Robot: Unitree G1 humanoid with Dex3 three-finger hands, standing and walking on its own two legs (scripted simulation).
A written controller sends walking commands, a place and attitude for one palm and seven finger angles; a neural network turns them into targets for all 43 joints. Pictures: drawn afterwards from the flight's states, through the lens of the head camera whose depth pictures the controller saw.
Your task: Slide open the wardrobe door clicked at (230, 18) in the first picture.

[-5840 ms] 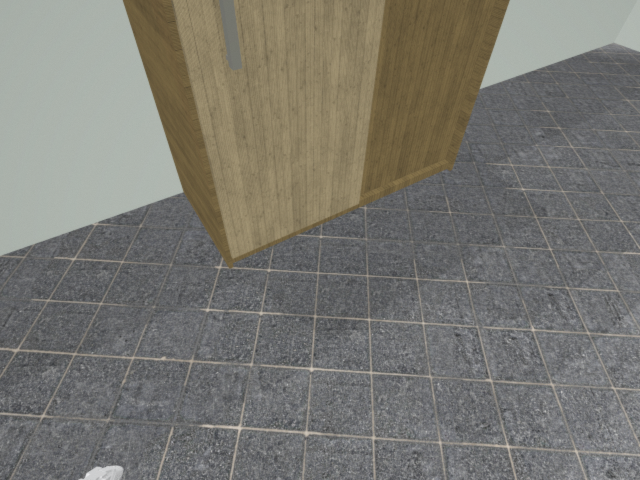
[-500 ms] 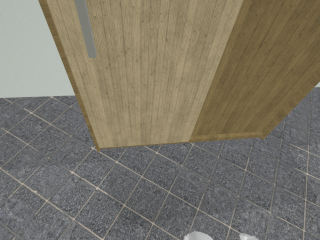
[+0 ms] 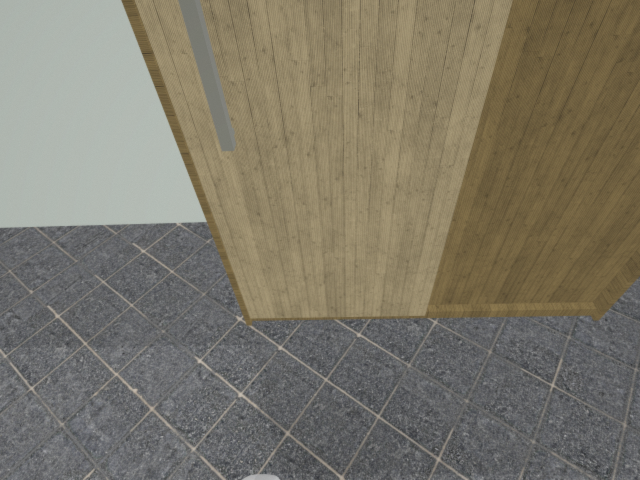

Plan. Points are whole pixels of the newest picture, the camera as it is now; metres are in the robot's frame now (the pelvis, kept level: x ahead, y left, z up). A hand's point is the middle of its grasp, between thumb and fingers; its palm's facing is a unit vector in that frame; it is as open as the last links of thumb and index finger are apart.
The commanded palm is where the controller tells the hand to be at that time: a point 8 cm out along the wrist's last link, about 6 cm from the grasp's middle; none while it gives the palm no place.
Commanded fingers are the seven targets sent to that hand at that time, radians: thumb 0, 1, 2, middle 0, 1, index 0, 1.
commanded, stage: take the last steps up to it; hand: left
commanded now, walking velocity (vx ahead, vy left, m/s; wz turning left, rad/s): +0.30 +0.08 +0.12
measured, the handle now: (213, 76) +0.73 +0.23 +0.17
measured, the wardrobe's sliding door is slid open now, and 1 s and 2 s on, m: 0.00 0.00 0.00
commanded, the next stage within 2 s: come to a stop and stand still in 0.70 s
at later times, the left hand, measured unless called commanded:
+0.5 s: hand out of the picture +0.06 +0.27 -0.18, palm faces +0.09 -0.98 -0.17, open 7.4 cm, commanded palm none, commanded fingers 0.00 0.90 0.90 -0.20 -0.30 -0.20 -0.30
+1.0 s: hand (207, 358) +0.35 +0.24 -0.17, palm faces +0.03 -0.97 -0.23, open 7.2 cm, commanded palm none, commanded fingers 0.00 0.90 0.90 -0.20 -0.30 -0.20 -0.30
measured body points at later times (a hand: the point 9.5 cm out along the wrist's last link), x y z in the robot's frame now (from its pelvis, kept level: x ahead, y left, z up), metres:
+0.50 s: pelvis +0.10 +0.09 +0.00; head +0.10 +0.11 +0.45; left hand +0.06 +0.33 -0.17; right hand +0.15 -0.14 -0.14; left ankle +0.06 +0.18 -0.74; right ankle +0.11 -0.04 -0.67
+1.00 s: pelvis +0.25 +0.06 -0.01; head +0.29 +0.04 +0.44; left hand +0.35 +0.29 -0.15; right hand +0.24 -0.15 -0.18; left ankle +0.23 +0.20 -0.69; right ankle +0.31 -0.03 -0.74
